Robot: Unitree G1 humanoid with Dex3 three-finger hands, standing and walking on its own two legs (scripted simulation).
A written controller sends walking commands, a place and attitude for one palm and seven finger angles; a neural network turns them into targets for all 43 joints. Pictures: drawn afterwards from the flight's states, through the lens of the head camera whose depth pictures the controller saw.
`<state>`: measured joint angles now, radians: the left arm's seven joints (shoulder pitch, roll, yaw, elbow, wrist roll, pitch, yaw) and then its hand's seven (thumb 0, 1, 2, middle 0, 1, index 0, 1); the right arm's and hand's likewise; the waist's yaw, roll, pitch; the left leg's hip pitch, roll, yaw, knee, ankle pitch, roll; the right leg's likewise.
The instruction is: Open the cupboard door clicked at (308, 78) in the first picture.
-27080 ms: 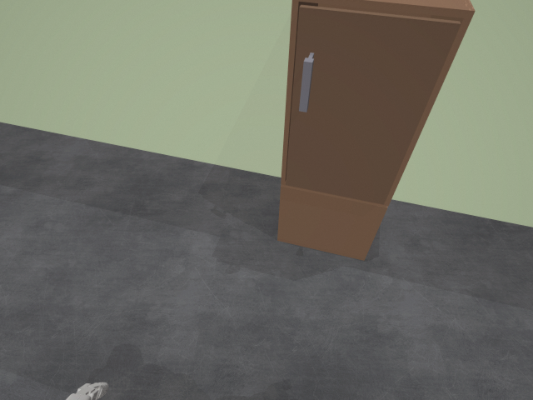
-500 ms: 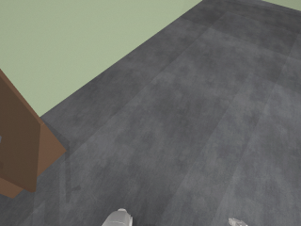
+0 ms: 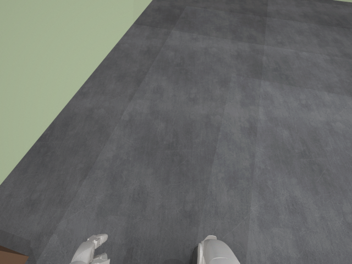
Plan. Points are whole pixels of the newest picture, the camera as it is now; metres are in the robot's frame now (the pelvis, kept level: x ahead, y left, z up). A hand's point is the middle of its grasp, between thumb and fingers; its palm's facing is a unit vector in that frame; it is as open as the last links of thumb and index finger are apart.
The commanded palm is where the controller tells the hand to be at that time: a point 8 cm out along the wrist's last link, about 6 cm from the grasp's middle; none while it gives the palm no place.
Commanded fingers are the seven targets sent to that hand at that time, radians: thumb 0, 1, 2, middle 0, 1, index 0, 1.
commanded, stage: walk to a spot facing it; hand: left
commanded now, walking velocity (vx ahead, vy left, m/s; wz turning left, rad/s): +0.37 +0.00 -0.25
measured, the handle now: out of the picture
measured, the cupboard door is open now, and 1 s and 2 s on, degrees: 53 53 53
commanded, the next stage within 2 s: turn to face it in 1.08 s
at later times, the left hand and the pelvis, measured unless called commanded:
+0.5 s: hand (135, 242) +0.19 +0.11 -0.16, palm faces +0.03 -0.98 -0.22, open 7.3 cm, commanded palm none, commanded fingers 0.00 0.90 0.90 -0.20 -0.30 -0.20 -0.30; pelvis +0.23 -0.07 +0.01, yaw -4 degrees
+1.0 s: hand (143, 125) +0.59 +0.12 -0.16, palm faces -0.07 -0.98 -0.20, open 7.3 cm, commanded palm none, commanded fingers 0.00 0.90 0.90 -0.20 -0.30 -0.20 -0.30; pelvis +0.50 -0.07 +0.01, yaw -6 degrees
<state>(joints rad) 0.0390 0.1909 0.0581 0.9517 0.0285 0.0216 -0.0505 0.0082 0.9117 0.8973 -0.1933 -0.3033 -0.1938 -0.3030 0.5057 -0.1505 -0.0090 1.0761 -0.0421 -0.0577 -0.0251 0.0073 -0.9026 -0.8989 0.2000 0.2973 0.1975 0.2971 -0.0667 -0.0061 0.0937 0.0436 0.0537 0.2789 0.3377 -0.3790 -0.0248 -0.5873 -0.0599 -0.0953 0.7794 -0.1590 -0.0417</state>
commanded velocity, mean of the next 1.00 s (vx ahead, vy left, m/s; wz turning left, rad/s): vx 0.38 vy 0.00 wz -0.06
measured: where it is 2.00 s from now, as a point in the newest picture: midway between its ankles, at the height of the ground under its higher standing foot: (200, 156)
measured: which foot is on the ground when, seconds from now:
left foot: down 0.00-0.08, up 0.10-0.68, down 0.70-1.00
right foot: up 0.00-0.06, down 0.08-0.70, up 0.72-1.00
